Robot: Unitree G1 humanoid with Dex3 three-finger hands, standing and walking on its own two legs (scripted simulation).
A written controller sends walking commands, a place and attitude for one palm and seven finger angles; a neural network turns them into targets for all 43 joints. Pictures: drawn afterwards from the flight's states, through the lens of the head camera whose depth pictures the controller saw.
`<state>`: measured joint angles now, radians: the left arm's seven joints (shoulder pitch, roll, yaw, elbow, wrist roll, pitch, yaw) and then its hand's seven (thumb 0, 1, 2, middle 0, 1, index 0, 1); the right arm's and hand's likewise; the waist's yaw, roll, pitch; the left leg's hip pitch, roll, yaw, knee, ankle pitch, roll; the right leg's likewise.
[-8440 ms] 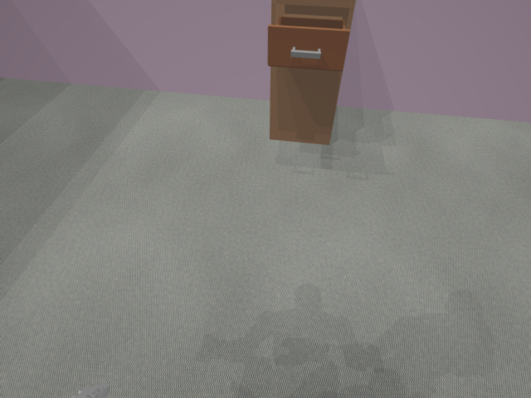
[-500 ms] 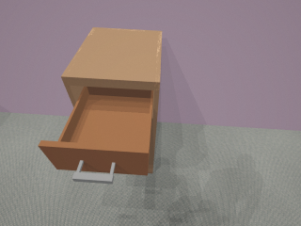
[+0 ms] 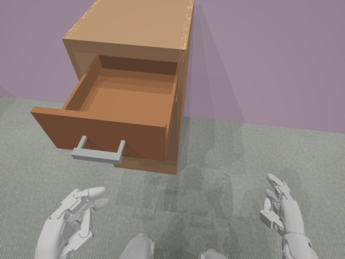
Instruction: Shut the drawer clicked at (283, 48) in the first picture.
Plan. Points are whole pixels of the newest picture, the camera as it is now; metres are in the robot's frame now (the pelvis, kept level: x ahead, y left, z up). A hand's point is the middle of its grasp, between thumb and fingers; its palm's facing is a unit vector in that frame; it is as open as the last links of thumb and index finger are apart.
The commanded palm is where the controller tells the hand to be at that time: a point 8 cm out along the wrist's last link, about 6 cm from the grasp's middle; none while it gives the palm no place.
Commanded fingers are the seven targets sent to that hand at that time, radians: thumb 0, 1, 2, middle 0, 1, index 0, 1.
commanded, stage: raise the hand and make a fist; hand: left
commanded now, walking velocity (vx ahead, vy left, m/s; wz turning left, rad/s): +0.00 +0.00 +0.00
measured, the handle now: (100, 149) +0.36 +0.23 +0.01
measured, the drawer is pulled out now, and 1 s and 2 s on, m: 0.26 0.26 0.26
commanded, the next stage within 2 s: bring the fist close to the handle in 1.40 s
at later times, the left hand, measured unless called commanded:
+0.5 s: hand (82, 217) +0.18 +0.19 +0.07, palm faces -0.01 -1.00 -0.06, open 3.3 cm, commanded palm +0.14 +0.25 +0.08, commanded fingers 0.00 0.90 0.90 -1.22 -1.40 -1.22 -1.40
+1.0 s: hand (73, 217) +0.17 +0.19 +0.11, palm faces +0.00 -1.00 -0.04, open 3.2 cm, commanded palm +0.13 +0.25 +0.11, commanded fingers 0.00 0.90 0.90 -1.40 -1.60 -1.40 -1.60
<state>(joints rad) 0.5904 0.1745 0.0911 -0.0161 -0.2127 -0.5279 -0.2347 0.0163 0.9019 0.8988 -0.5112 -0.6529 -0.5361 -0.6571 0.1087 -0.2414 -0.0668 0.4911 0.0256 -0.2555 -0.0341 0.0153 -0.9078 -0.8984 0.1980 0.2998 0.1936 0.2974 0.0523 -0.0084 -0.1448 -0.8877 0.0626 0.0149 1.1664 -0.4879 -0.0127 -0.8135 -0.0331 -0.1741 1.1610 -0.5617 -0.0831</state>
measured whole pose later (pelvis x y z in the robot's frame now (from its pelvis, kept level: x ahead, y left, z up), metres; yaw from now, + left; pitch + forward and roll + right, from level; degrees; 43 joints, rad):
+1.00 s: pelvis +0.02 +0.04 +0.03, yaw +0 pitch +10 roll -3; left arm 0.73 0.19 0.04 -0.34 -0.20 -0.34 -0.20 0.02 0.90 0.90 -1.38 -1.59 -1.39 -1.59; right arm 0.20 -0.18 0.02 0.46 0.04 -0.19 -0.03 0.02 -0.90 -0.90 0.20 0.30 0.20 0.30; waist 0.04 0.04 -0.13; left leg -0.76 0.04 0.03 1.04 -0.47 0.04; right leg -0.66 -0.04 -0.16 0.99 -0.50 -0.02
